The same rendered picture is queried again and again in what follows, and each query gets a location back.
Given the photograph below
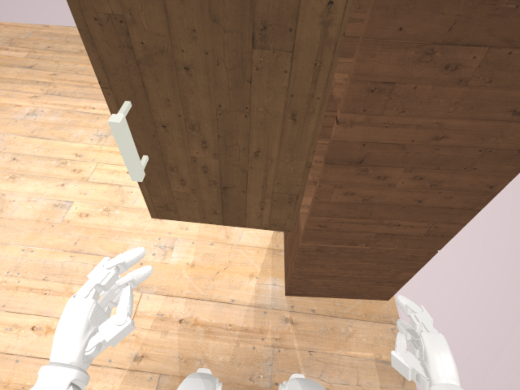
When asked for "right robot hand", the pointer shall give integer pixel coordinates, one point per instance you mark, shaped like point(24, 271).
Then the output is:
point(431, 361)

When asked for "left robot thigh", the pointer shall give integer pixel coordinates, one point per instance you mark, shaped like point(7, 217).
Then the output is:
point(200, 381)

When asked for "robot left shin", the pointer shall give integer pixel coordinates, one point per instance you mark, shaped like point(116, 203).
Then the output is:
point(204, 370)

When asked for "handle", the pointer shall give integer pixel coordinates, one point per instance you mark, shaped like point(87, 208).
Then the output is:
point(123, 137)

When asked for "cupboard door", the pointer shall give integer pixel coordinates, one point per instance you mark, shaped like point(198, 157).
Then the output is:
point(228, 99)

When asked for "left robot hand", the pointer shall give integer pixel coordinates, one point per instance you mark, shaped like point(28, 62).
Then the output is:
point(75, 342)

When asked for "left robot forearm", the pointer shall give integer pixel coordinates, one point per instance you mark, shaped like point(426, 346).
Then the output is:
point(58, 376)

